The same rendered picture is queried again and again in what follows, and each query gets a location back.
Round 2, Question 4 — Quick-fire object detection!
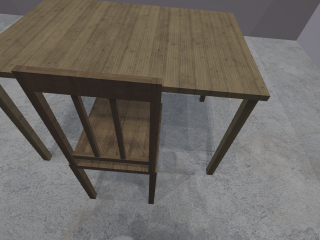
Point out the table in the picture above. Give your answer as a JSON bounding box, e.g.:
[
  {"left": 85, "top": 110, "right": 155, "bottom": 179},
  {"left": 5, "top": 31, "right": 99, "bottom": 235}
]
[{"left": 0, "top": 0, "right": 270, "bottom": 175}]

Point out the chair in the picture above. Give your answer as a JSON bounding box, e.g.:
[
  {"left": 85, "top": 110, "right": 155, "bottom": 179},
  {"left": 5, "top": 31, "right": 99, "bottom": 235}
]
[{"left": 11, "top": 65, "right": 163, "bottom": 204}]

